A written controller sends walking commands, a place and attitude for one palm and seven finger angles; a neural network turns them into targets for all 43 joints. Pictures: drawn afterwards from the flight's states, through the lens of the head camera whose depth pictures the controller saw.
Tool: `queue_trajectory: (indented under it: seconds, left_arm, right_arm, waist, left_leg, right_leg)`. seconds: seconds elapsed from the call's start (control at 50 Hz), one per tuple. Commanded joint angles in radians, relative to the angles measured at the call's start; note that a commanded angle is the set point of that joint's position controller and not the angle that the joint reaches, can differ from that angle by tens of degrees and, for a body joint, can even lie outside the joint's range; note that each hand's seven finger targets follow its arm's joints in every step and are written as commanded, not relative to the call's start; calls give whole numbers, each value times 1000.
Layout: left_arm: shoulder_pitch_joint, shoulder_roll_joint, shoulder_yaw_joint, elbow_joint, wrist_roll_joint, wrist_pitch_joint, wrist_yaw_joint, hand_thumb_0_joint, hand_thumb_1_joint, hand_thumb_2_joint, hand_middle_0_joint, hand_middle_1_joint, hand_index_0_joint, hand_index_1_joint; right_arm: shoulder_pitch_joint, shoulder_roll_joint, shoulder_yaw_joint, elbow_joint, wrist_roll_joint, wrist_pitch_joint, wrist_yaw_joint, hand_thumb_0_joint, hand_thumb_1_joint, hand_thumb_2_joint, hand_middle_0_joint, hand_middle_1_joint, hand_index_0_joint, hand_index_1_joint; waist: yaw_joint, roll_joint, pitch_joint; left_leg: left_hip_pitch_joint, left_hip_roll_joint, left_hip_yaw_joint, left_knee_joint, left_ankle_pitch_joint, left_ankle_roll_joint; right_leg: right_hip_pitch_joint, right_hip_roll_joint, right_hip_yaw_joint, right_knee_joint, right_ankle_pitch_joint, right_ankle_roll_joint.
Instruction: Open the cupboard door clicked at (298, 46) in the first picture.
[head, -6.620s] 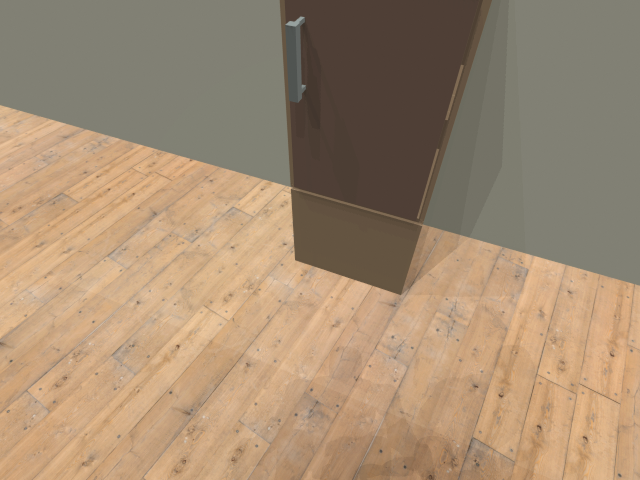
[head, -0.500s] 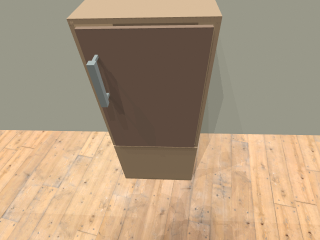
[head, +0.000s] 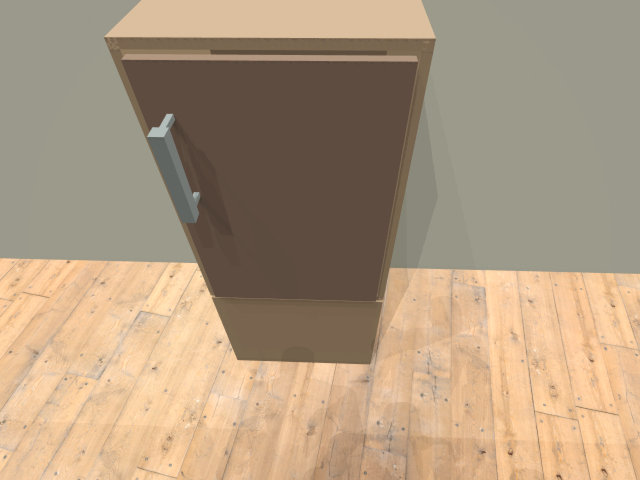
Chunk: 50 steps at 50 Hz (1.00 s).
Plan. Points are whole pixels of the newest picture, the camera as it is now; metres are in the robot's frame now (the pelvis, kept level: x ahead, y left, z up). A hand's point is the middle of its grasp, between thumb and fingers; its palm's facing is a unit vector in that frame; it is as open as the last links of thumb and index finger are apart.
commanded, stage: look again from close up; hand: left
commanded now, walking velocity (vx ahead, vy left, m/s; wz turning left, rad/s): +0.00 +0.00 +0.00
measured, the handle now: (180, 170) +0.55 +0.26 +0.08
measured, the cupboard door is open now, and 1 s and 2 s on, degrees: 0 0 0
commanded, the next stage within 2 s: shuffle to correct the standing spot in 0.12 s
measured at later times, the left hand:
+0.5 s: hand out of the picture +0.03 +0.18 -0.18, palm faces +0.08 -0.97 -0.22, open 7.3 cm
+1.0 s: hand out of the picture +0.02 +0.25 -0.17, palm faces +0.00 -0.98 -0.20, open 7.4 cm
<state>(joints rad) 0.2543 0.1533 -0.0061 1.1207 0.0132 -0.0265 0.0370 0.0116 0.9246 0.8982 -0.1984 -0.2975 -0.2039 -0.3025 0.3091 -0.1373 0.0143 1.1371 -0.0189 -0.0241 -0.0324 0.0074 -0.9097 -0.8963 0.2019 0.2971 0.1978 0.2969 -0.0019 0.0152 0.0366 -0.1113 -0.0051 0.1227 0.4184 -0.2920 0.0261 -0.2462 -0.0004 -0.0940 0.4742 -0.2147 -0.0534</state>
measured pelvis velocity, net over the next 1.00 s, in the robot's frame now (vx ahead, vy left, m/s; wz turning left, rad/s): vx -0.02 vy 0.07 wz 0.00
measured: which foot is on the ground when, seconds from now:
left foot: down 0.00-0.42, up 0.44-0.66, down 0.68-1.00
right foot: down 0.00-0.68, up 0.70-1.00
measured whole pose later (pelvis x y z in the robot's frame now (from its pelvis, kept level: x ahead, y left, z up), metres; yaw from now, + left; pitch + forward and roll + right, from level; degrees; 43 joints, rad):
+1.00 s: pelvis -0.02 +0.07 +0.00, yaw +0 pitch +1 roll +1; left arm 0.23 0.17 0.04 1.02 0.03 0.03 0.01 0.00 0.91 0.90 -0.19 -0.30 -0.20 -0.30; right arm 0.34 -0.10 -0.01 1.06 -0.05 -0.02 -0.03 0.01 -0.92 -0.90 0.21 0.30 0.20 0.30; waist -0.04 -0.01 0.02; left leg -0.24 -0.01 0.11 0.40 -0.18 0.05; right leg -0.36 -0.02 -0.04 0.82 -0.46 -0.01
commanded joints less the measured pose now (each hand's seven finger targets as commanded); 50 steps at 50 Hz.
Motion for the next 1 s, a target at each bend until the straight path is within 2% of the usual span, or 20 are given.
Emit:
queue_trajectory:
  seconds: [0.0, 0.14, 0.22, 0.32, 0.42, 0.48, 0.54, 0.56, 0.6, 0.62, 0.64, 0.66, 0.68, 0.7, 0.72, 0.76, 0.84, 0.88, 0.92, 0.98]
  left_arm:
    - [56, 91, 13, -33, -5, -13, -1, 0, 900, 900, -200, -300, -200, -300]
    - [44, 109, 18, -35, -4, -16, 0, 0, 900, 900, -200, -300, -200, -300]
    - [35, 129, 24, -44, -3, -18, -1, 0, 900, 900, -200, -300, -200, -300]
    - [51, 146, 39, -55, -2, -8, 9, 0, 900, 900, -200, -300, -200, -300]
    - [59, 188, 70, -80, 6, 2, 15, 0, 900, 900, -200, -300, -200, -300]
    - [73, 202, 90, -96, 14, 5, 18, 0, 900, 900, -200, -300, -200, -300]
    - [43, 220, 101, -120, 18, 12, 12, 0, 900, 900, -200, -300, -200, -300]
    - [16, 225, 105, -129, 18, 16, 13, 0, 900, 900, -200, -300, -200, -300]
    - [-28, 231, 108, -149, 15, 28, 6, 0, 900, 900, -200, -300, -200, -300]
    - [-45, 216, 106, -157, 13, 36, 3, 0, 900, 900, -200, -300, -200, -300]
    - [-63, 183, 99, -174, 13, 46, 1, 0, 900, 900, -200, -300, -200, -300]
    - [-78, 125, 91, -201, 13, 56, -5, 0, 900, 900, -200, -300, -200, -300]
    - [-91, 100, 83, -212, 12, 60, -4, 0, 900, 900, -200, -300, -200, -300]
    - [-77, 95, 79, -201, 14, 61, -4, 0, 900, 900, -200, -300, -200, -300]
    - [-43, 68, 73, -181, 15, 59, -9, 0, 900, 900, -200, -300, -200, -300]
    - [23, 57, 65, -146, 24, 46, -26, 0, 900, 900, -200, -300, -200, -300]
    - [0, 47, 52, -144, 18, 37, -32, 0, 900, 900, -200, -300, -200, -300]
    - [-38, 52, 50, -160, 15, 35, -33, 0, 900, 900, -200, -300, -200, -300]
    - [-54, 50, 48, -168, 12, 39, -34, 0, 900, 900, -200, -300, -200, -300]
    - [-25, 35, 48, -164, 6, 37, -32, 0, 900, 900, -200, -300, -200, -300]
  right_arm:
    - [77, -93, -12, -19, 3, -16, -3, 0, -900, -900, 200, 300, 200, 300]
    - [62, -103, -17, -18, 3, -15, -5, 0, -900, -900, 200, 300, 200, 300]
    - [47, -120, -23, -21, 4, -16, -5, 0, -900, -900, 200, 300, 200, 300]
    - [57, -84, -24, -38, 6, 12, -1, 0, -900, -900, 200, 300, 200, 300]
    - [35, -88, -37, -69, 1, 33, 6, 0, -900, -900, 200, 300, 200, 300]
    - [7, -95, -47, -99, 0, 33, 10, 0, -900, -900, 200, 300, 200, 300]
    - [3, -89, -55, -117, 3, 35, 21, 0, -900, -900, 200, 300, 200, 300]
    - [27, -79, -57, -114, 5, 35, 23, 0, -900, -900, 200, 300, 200, 300]
    - [86, -72, -58, -103, 5, 32, 29, 0, -900, -900, 200, 300, 200, 300]
    - [113, -81, -61, -97, 4, 32, 27, 0, -900, -900, 200, 300, 200, 300]
    - [134, -111, -67, -100, -1, 30, 25, 0, -900, -900, 200, 300, 200, 300]
    - [131, -167, -80, -119, -11, 32, 21, 0, -900, -900, 200, 300, 200, 300]
    - [96, -198, -82, -146, -13, 33, 15, 0, -900, -900, 200, 300, 200, 300]
    - [56, -180, -77, -158, -14, 27, 13, 0, -900, -900, 200, 300, 200, 300]
    - [13, -163, -70, -167, -17, 18, 11, 0, -900, -900, 200, 300, 200, 300]
    - [-3, -143, -59, -167, -18, -2, 8, 0, -900, -900, 200, 300, 200, 300]
    - [90, -134, -54, -127, -20, -17, -2, 0, -900, -900, 200, 300, 200, 300]
    - [123, -132, -56, -111, -24, -19, -8, 0, -900, -900, 200, 300, 200, 300]
    - [139, -146, -61, -97, -26, -15, -12, 0, -900, -900, 200, 300, 200, 300]
    - [122, -161, -69, -94, -25, -7, -12, 0, -900, -900, 200, 300, 200, 300]
  waist:
    - [0, -19, 16]
    - [-2, -37, 7]
    - [3, -11, 7]
    - [9, -60, -3]
    - [30, -133, -3]
    - [46, -124, -17]
    - [40, -125, -46]
    - [23, -127, -48]
    - [-7, -136, -47]
    - [-20, -106, -31]
    - [-33, 20, -17]
    - [-38, 234, 26]
    - [-37, 282, 57]
    - [-22, 190, 50]
    - [5, 145, 49]
    - [24, 47, 37]
    - [-25, 45, 34]
    - [-46, 55, 27]
    - [-56, 61, 10]
    - [-38, 78, -28]
  left_leg:
    - [-92, 127, -120, -101, 121, 12]
    - [-67, 128, -112, -93, 137, 7]
    - [-63, 124, -109, -90, 145, 6]
    - [-110, 86, -66, -18, 47, -21]
    - [-204, 57, -58, 140, -114, -35]
    - [-281, 62, -87, 256, -181, -36]
    - [-243, 42, -80, 264, -139, -43]
    - [-183, 42, -72, 208, -100, -45]
    - [-35, 10, -27, 81, 16, -44]
    - [20, 18, -24, 29, 32, -40]
    - [16, 78, -98, -56, -32, -20]
    - [-64, 225, -298, -172, -162, 47]
    - [-190, 312, -397, -258, -176, 130]
    - [-248, 324, -412, -280, -232, 164]
    - [-265, 307, -408, -283, -269, 163]
    - [-225, 281, -370, -271, -253, 149]
    - [-79, 286, -343, -262, -107, 142]
    - [-23, 307, -341, -231, 56, 153]
    - [-7, 316, -330, -199, 172, 158]
    - [-40, 305, -303, -140, 268, 151]
  right_leg:
    - [79, -128, 157, -72, 186, -14]
    - [91, -135, 164, -76, 247, -19]
    - [96, -142, 173, -84, 259, -23]
    - [110, -231, 256, -108, 274, -52]
    - [106, -348, 381, -185, 180, -132]
    - [114, -401, 421, -181, 211, -181]
    - [65, -366, 345, -160, 187, -159]
    - [8, -358, 316, -141, 131, -140]
    - [-123, -292, 243, -114, -42, -74]
    - [-189, -249, 201, -82, -161, -41]
    - [-242, -181, 142, 14, -252, -6]
    - [-302, -67, 16, 211, -315, 43]
    - [-291, -29, 23, 388, -341, 42]
    - [-250, -52, 82, 492, -301, 21]
    - [-236, -56, 98, 549, -251, 16]
    - [-252, -50, 86, 583, -190, 20]
    - [-306, -58, 79, 504, -175, 39]
    - [-297, -60, 82, 420, -220, 43]
    - [-249, -50, 76, 343, -259, 42]
    - [-123, -27, 62, 183, -263, 36]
